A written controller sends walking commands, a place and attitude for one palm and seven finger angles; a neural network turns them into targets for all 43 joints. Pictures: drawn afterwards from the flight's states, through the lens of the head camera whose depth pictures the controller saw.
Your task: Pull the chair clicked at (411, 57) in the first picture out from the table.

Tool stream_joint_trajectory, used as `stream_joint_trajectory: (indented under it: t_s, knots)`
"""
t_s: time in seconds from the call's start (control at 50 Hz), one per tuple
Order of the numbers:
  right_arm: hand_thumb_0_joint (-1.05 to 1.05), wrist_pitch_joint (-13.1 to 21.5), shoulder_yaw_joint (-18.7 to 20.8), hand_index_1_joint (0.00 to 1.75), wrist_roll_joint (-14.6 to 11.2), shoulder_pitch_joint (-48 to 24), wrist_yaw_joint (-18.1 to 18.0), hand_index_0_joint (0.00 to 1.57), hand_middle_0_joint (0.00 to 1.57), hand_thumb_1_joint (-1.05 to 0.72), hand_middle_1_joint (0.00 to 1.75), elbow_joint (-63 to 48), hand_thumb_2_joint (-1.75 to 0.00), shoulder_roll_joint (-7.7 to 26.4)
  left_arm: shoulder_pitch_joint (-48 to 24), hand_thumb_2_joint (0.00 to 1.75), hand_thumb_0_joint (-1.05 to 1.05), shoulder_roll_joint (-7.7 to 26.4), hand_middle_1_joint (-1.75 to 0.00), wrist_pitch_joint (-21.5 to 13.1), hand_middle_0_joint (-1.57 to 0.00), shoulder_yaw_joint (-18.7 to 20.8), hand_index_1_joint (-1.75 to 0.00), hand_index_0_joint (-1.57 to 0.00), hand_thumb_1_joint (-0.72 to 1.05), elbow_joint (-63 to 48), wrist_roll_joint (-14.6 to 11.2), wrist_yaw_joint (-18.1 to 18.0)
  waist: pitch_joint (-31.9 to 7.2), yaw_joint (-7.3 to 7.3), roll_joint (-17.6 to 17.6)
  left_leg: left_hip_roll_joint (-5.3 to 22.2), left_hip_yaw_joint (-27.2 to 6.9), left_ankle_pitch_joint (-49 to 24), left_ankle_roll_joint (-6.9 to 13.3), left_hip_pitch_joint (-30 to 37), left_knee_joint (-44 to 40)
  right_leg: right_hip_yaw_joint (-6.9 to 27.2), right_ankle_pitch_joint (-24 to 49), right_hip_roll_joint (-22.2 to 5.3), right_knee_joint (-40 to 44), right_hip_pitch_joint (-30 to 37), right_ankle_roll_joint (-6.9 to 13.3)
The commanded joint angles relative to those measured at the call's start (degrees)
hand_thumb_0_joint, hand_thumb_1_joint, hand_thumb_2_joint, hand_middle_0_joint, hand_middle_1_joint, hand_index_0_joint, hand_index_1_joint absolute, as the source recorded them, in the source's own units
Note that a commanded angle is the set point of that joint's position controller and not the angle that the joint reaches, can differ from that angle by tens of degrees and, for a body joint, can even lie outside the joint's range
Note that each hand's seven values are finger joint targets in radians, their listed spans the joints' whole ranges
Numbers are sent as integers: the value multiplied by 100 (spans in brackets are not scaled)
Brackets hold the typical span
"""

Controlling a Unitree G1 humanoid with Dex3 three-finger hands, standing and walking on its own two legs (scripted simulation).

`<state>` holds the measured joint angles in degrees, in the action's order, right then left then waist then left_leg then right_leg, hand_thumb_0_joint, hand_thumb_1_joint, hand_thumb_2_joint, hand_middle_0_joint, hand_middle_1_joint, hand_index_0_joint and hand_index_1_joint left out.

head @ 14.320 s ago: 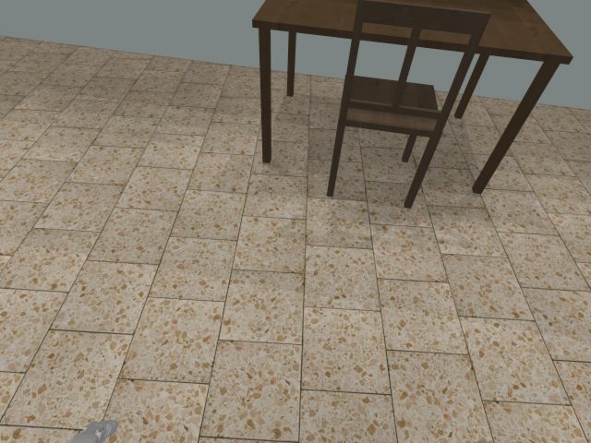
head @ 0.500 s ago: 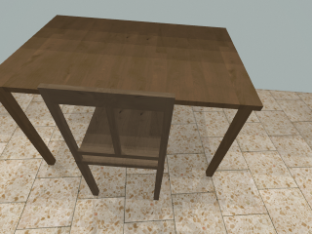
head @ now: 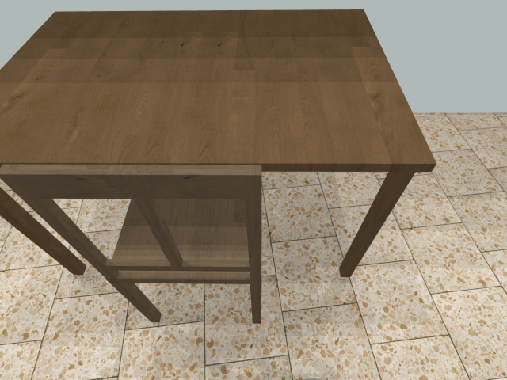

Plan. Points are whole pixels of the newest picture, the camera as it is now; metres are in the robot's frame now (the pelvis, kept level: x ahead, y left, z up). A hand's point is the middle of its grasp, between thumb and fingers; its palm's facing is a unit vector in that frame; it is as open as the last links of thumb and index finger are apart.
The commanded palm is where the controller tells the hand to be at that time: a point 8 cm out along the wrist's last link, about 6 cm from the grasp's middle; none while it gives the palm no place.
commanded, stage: come to a stop and stand still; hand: left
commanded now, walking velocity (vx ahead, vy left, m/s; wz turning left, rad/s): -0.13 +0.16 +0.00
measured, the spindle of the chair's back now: (162, 234) +0.40 +0.20 -0.09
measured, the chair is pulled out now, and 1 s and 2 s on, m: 0.00 0.00 0.00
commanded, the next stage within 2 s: look again from close up in 1.04 s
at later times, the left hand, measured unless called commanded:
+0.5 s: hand out of the picture -0.05 +0.24 -0.17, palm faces +0.06 -0.97 -0.24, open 7.3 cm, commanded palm none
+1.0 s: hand out of the picture -0.11 +0.19 -0.16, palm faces +0.00 -0.99 -0.15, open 7.3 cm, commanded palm none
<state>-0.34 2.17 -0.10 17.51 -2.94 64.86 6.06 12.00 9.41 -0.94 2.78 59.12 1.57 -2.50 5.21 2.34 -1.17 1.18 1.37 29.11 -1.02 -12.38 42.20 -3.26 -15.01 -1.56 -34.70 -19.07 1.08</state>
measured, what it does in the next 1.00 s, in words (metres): steps on the spot: left foot, then right foot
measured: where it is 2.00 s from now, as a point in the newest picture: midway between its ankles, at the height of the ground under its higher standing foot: outside the picture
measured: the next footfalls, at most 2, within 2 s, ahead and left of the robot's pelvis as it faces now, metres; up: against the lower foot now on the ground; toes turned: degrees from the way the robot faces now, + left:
left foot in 0.30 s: +0.00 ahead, +0.15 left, +0.00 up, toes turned +0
right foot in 0.58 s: -0.06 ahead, -0.05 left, +0.00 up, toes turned -3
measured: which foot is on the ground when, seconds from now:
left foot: up 0.00-0.28, down 0.30-1.00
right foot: down 0.00-0.32, up 0.34-0.56, down 0.58-1.00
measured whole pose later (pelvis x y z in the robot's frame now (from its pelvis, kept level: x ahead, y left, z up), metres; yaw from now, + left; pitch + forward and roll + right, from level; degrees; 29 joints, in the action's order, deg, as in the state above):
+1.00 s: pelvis -0.09 +0.04 +0.02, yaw -2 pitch -1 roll +0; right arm -0.9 0.1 0.3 17.5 -1.4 66.7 7.0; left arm 19.8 6.8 -0.1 -0.5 63.7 1.0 -2.3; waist 0.7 0.3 1.3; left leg 0.0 2.3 8.6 0.6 -12.8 22.5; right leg -1.4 -15.4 1.3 -23.1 -6.7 1.7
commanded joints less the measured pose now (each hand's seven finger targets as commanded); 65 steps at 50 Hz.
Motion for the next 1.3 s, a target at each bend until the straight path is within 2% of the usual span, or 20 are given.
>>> stream_joint_trajectory:
  t_s: [0.0, 0.06, 0.16, 0.24, 0.26, 0.3, 0.32, 0.38, 0.5, 0.54, 0.58, 0.6, 0.62, 0.76, 0.82, 1.1, 1.12, 1.14, 1.18, 1.28]
  knots:
    - [0, -125, 150, 30, 44, 316, -20, 20, 20, -90, 30, -243, -90, 423, 682, 90, 0, 829, -30, 28, -20, 173, -30, -20, 90, -92, 25, -123, -528, -287, 1093, 14, -333, 535, -49, -945, 1846, 1602, 5021, -1837, 1075, 898, 1351]
    - [0, -169, 168, 30, 56, 142, 48, 20, 20, -90, 30, -360, -90, 507, 559, 90, 0, 963, -30, 68, -20, 224, -30, -20, 90, -209, 43, -137, -753, -328, 824, -55, -193, 287, -144, -1034, 1638, 1344, 4752, -1712, 1008, 1117, 1258]
    - [0, -163, 159, 30, 71, -29, 147, 20, 20, -90, 30, -587, -90, 578, 359, 90, 0, 1132, -30, 138, -20, 280, -30, -20, 90, -396, 101, -98, -785, -362, 1068, -91, -48, -153, -150, -588, 640, 1497, 2516, -1559, 1329, 660, 1129]
    - [0, -60, 135, 30, 46, 412, 157, 20, 20, -90, 30, -516, -90, 635, 30, 90, 0, 1127, -30, 244, -20, 247, -30, -20, 90, -499, 55, -27, -685, -41, 1064, -235, 223, -1447, -55, 878, -1649, 1333, 387, -1121, 1149, -291, 511]
    - [0, -26, 135, 30, 36, 431, 145, 20, 20, -90, 30, -506, -90, 768, 26, 90, 0, 956, -30, 267, -20, 182, -30, -20, 90, -533, 21, -12, -611, -31, 520, -56, 34, -1508, -6, 1164, -2055, 1130, -370, -775, 905, -611, 288]
    - [0, 1, 178, 30, 153, -99, 134, 20, 20, -90, 30, -809, -90, 1378, 95, 90, 0, 500, -30, 372, -20, 111, -30, -20, 90, -597, -43, -8, 70, -137, -1620, 1592, -1971, -745, 714, -564, -3329, 284, -1377, 181, -974, -616, -226]
    - [0, -21, 104, 30, 170, -626, 160, 20, 20, -90, 30, -931, -90, 1299, 201, 90, 0, 622, -30, 413, -20, 138, -30, -20, 90, -494, 3, -18, 265, -307, -1128, 1628, -1926, -181, 983, -1731, -3560, 556, -1191, 63, -1741, 97, -182]
    - [0, 19, 26, 30, 144, -1186, 147, 20, 20, -90, 30, -1007, -90, 1160, 915, 90, 0, 633, -30, 435, -20, 148, -30, -20, 90, -198, 68, 34, 268, -697, -824, 1072, -1244, -396, 920, -1793, -3312, 504, -794, 74, -2571, 156, -197]
    - [0, -11, 55, 30, 128, -126, 96, 20, 20, -90, 30, -568, -90, 1140, 938, 90, 0, 383, -30, 208, -20, -70, -30, -20, 90, -155, -28, 5, -428, -246, -537, 1011, -1315, -2416, 1020, 437, -2457, 212, -1074, -29, 367, 202, -217]
    - [0, 20, 28, 30, 39, 11, 109, 20, 20, -90, 30, -449, -90, 1029, 1251, 90, 0, 450, -30, 107, -20, -111, -30, -20, 90, 99, -40, -51, -662, -268, -130, 712, -1131, -2737, 685, 327, -1998, 392, 241, -140, 1749, 1106, -168]
    - [0, 47, -32, 30, -23, -113, 131, 20, 20, -90, 30, -477, -90, 768, 1204, 90, 0, 749, -30, 23, -20, -123, -30, -20, 90, 188, -46, -84, -476, -170, 611, 255, -533, -2359, 259, 110, -1681, 1201, 1410, -897, 1777, 998, 129]
    - [0, 67, -51, 30, -6, -134, 150, 20, 20, -90, 30, -473, -90, 725, 1172, 90, 0, 780, -30, 4, -20, -146, -30, -20, 90, 195, -48, -70, -505, -150, 592, 171, -421, -2521, 190, 291, -1715, 1187, 1967, -1032, 1629, 891, 235]
    - [0, 31, -53, 30, 38, -223, 126, 20, 20, -90, 30, -410, -90, 728, 1115, 90, 0, 682, -30, -50, -20, -149, -30, -20, 90, 270, -60, -81, -465, -164, 1207, 214, -357, -2621, 121, 281, -1625, 1211, 2437, -908, 1550, 913, 252]
    - [0, -12, -99, 30, 26, -91, 137, 20, 20, -90, 30, -61, -90, 736, 1168, 90, 0, 467, -30, 31, -20, -230, -30, -20, 90, 363, -78, -51, 178, -181, 207, 382, -512, -1902, 169, 469, -2284, 964, -408, -456, 2024, 206, 70]
    - [0, -22, -106, 30, 51, 8, 131, 20, 20, -90, 30, -22, -90, 706, 1227, 90, 0, 438, -30, 53, -20, -228, -30, -20, 90, 414, -73, -43, 295, -187, 76, 336, -555, -1505, 160, 297, -2407, 1013, -757, -435, 2050, 123, 85]
    - [0, 88, -118, 30, 49, 396, 84, 20, 20, -90, 30, 10, -90, 562, 1411, 90, 0, 244, -30, 40, -20, -206, -30, -20, 90, 378, -74, -38, 34, -265, -7, 422, -702, -1698, 220, 55, -2520, 816, -133, -336, 1758, 441, 62]
    - [0, 221, -198, 30, 66, -359, 170, 20, 20, -90, 30, -475, -90, 699, 1534, 90, 0, 365, -30, -210, -20, -283, -30, -20, 90, 423, 35, -188, 401, -496, 87, 329, -340, -2284, 106, -531, -1032, 1103, 1845, -625, 1798, 353, 11]
    - [0, 142, -166, 30, 69, 179, 226, 20, 20, -90, 30, -578, -90, 458, 1157, 90, 0, 616, -30, -242, -20, -250, -30, -20, 90, 139, -29, -143, -22, -5, 294, 227, -325, -1290, 143, -271, -1096, 1288, 3, -875, 1978, 124, 254]
    - [0, 90, -155, 30, 134, 406, 247, 20, 20, -90, 30, -523, -90, 536, 848, 90, 0, 584, -30, -220, -20, -232, -30, -20, 90, -30, -64, -81, -114, 73, 271, 156, -241, -1379, 172, -211, -1084, 1110, -997, -682, 1888, 26, 431]
    - [0, 264, -205, 30, 102, 458, 178, 20, 20, -90, 30, -594, -90, 674, 1059, 90, 0, 338, -30, -178, -20, -254, -30, -20, 90, -16, -91, -62, -529, -149, -256, 406, -688, -2629, 420, -266, -1516, 627, 405, -240, 914, 756, 288]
